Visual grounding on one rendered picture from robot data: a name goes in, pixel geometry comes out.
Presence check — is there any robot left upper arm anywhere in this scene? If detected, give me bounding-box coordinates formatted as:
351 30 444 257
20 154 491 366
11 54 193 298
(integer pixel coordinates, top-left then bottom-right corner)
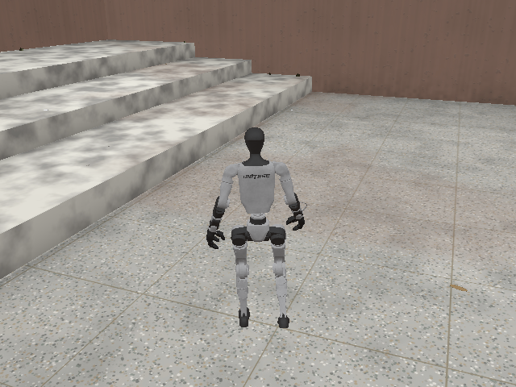
217 163 239 209

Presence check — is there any left robot shin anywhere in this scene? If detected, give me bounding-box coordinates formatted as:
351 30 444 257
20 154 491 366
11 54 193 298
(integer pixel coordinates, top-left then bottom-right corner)
235 264 248 317

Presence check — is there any right robot forearm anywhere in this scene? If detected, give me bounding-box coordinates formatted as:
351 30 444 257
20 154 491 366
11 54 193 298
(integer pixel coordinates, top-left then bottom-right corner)
289 193 303 219

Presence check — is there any left robot hand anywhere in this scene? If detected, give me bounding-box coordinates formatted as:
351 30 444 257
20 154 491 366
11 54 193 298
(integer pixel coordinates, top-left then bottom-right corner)
206 229 225 249

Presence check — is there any robot right foot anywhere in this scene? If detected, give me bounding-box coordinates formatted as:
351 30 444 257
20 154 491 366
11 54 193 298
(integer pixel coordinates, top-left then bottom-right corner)
277 314 289 328

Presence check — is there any robot right upper arm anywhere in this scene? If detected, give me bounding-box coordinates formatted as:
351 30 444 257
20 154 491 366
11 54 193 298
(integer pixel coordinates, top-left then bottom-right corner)
273 161 297 205

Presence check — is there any left robot forearm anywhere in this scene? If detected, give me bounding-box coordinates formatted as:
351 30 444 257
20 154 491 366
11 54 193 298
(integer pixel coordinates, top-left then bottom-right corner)
208 196 225 232

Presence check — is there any right robot hand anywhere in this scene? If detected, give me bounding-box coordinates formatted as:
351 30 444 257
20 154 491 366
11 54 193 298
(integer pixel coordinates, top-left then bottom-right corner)
286 216 305 231

